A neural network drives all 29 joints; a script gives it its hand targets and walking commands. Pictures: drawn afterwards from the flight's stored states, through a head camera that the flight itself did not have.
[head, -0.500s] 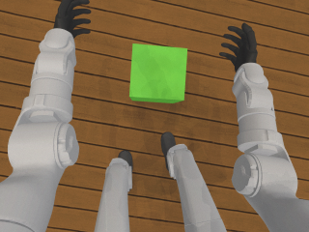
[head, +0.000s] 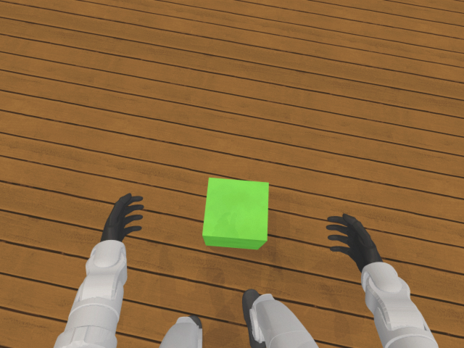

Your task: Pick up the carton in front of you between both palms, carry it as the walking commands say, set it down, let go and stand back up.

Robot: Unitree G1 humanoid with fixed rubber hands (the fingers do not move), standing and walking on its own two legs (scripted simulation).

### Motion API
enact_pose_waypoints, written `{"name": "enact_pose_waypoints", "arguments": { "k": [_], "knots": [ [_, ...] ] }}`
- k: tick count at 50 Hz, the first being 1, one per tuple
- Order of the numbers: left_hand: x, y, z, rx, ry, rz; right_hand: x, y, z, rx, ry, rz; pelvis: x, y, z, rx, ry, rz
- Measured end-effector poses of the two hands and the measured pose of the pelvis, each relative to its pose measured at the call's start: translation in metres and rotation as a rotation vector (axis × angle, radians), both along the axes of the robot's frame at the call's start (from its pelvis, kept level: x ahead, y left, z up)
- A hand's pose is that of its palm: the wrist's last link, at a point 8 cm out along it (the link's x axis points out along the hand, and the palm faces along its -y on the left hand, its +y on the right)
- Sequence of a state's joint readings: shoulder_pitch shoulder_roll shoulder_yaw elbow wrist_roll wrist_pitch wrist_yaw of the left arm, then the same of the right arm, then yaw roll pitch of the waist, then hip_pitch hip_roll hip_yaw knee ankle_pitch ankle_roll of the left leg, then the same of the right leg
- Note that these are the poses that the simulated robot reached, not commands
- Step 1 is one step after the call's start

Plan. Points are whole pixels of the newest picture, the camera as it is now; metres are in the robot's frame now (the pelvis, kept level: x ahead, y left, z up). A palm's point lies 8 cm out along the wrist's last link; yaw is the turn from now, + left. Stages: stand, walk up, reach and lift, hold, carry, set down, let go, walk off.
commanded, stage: let go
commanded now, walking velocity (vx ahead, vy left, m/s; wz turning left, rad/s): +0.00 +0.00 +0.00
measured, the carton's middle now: (235, 216) +0.44 -0.06 -0.62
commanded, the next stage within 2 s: stand in 0.80 s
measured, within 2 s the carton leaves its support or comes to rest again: neither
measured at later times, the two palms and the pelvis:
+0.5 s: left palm (45, 319) +0.19 +0.27 -0.04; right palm (356, 280) +0.19 -0.20 -0.04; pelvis +0.03 +0.04 +0.03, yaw -1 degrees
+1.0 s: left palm out of the picture +0.15 +0.27 -0.07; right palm (384, 306) +0.15 -0.25 -0.07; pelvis +0.05 +0.01 +0.02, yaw -3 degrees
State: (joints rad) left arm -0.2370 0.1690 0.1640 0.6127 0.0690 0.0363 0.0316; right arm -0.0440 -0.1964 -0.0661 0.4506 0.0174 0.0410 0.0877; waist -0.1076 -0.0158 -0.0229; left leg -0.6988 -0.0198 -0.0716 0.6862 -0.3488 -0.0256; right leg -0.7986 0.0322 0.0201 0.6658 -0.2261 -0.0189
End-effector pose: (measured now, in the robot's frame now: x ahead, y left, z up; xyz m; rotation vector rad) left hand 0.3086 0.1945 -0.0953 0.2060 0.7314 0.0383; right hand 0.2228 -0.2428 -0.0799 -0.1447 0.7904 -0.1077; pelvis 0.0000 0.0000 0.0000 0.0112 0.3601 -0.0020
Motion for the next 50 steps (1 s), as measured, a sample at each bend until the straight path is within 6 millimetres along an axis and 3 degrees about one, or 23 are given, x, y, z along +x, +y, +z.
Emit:
{"name": "enact_pose_waypoints", "arguments": {
  "k": [6, 10, 20, 27, 41, 50],
  "knots": [
    [-0.035, 0.015, 0.018, -0.003, 0.013, -0.006, -0.035, 0.01, 0.024, 0.0, 0.01, -0.012, 0.014, 0.005, 0.014, -0.009, -0.124, -0.008],
    [-0.057, 0.029, 0.03, -0.004, 0.019, 0.001, -0.046, 0.017, 0.034, -0.003, 0.017, -0.007, 0.021, 0.011, 0.021, -0.018, -0.203, -0.011],
    [-0.106, 0.065, 0.054, -0.003, 0.045, 0.032, -0.035, 0.038, 0.041, -0.002, -0.002, 0.029, 0.032, 0.03, 0.029, -0.031, -0.341, -0.014],
    [-0.118, 0.073, 0.06, -0.01, 0.057, 0.039, -0.032, 0.045, 0.04, -0.004, 0.003, 0.039, 0.031, 0.036, 0.029, -0.032, -0.397, -0.008],
    [-0.118, 0.056, 0.053, 0.01, 0.042, 0.038, -0.04, 0.021, 0.043, -0.074, 0.019, -0.003, 0.027, 0.024, 0.025, -0.031, -0.41, -0.026],
    [-0.162, 0.077, 0.025, 0.122, 0.229, 0.06, -0.078, -0.007, 0.005, -0.121, 0.091, -0.032, 0.047, 0.015, 0.019, -0.033, -0.31, -0.047]
  ]
}}
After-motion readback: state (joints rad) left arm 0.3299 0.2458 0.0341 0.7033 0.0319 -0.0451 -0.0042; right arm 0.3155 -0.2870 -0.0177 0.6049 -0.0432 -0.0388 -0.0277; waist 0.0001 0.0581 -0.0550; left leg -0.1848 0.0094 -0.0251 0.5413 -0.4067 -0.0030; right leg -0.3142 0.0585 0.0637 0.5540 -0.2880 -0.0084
